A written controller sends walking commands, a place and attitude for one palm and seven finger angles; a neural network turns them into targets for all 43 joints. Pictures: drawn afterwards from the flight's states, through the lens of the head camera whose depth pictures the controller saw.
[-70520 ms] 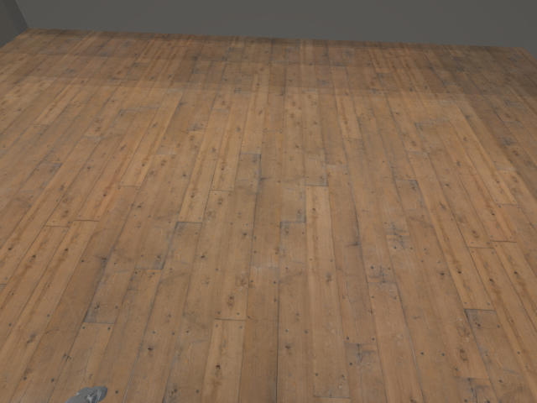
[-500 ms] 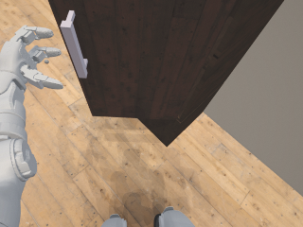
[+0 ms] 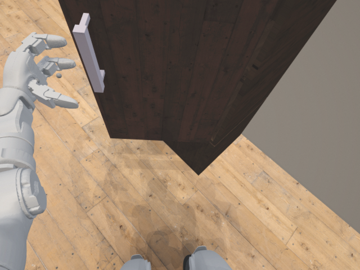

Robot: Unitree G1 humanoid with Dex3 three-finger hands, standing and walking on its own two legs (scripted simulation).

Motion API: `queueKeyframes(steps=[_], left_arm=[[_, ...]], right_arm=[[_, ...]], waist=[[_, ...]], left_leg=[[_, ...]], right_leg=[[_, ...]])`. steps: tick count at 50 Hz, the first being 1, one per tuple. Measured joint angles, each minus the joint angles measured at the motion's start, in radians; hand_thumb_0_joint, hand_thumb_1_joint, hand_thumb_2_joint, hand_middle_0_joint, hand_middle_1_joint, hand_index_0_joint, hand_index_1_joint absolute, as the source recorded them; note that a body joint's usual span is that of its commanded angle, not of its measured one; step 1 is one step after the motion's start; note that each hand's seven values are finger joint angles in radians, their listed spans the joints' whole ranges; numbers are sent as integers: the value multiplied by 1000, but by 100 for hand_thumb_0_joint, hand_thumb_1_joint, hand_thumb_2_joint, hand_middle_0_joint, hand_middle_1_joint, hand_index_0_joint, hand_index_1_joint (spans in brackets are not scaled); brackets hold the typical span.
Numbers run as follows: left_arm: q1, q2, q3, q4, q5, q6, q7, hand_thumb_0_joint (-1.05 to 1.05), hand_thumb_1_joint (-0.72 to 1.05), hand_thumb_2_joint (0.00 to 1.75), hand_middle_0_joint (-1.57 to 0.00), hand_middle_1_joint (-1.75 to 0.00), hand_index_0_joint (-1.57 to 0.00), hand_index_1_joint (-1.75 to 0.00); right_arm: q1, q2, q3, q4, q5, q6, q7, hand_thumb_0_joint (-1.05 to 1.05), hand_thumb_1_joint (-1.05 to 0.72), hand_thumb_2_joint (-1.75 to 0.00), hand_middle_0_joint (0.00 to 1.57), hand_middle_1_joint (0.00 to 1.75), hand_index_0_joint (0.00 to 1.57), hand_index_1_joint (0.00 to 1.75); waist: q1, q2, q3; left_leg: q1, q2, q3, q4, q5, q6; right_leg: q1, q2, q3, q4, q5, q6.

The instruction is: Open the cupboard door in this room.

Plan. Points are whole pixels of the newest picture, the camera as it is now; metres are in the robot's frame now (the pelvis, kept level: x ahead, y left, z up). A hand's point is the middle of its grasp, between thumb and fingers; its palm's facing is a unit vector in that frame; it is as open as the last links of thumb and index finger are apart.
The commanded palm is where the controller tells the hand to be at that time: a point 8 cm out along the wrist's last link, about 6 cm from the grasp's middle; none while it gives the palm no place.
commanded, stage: slide the fingers in behind the handle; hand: left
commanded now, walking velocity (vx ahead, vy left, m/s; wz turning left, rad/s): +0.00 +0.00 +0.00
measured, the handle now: (93, 56) +0.55 +0.15 +0.11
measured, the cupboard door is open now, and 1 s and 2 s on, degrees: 45 45 46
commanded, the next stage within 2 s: close the thumb around the handle in 1.42 s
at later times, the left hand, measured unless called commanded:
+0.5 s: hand (81, 77) +0.50 +0.17 +0.10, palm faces -0.10 -1.00 +0.00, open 14.0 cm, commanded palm +0.48 +0.21 +0.11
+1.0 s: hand (99, 78) +0.49 +0.14 +0.10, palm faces -0.09 -1.00 -0.01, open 13.9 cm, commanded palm +0.47 +0.18 +0.11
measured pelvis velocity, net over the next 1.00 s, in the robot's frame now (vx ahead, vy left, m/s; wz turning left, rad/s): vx -0.01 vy -0.02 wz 0.00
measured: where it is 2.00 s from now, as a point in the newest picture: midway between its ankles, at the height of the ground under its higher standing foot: outside the picture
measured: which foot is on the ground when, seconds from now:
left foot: down 0.00-1.00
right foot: down 0.00-1.00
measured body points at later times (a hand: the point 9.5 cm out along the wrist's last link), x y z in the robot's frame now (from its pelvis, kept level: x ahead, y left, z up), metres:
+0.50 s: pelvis +0.00 +0.00 +0.00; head +0.10 +0.01 +0.44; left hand +0.50 +0.22 +0.11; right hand +0.00 -0.27 -0.11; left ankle -0.02 +0.07 -0.69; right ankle +0.01 -0.13 -0.69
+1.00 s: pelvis -0.01 -0.02 +0.00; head +0.09 -0.01 +0.44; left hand +0.49 +0.19 +0.11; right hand +0.00 -0.28 -0.11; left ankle -0.02 +0.07 -0.69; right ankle +0.01 -0.13 -0.69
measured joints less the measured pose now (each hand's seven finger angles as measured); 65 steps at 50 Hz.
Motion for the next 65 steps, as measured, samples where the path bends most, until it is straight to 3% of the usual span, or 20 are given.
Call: queueKeyframes(steps=[32,65], left_arm=[[2,-144,-60,-28,27,-21,142,-1,-50,30,-30,-119,-30,-120],[26,-177,-68,-39,25,-44,183,-1,-49,30,-30,-119,-30,-120]], right_arm=[[-19,14,-10,2,-8,-26,21,1,-91,-90,20,30,20,30],[-19,11,-19,4,-4,-45,20,1,-91,-90,20,30,20,30]], waist=[[8,10,-4],[15,6,0]], left_leg=[[18,-5,7,-5,7,-8],[47,2,12,-28,21,-23]], right_leg=[[3,-5,8,22,-6,-8],[20,3,13,18,0,-23]])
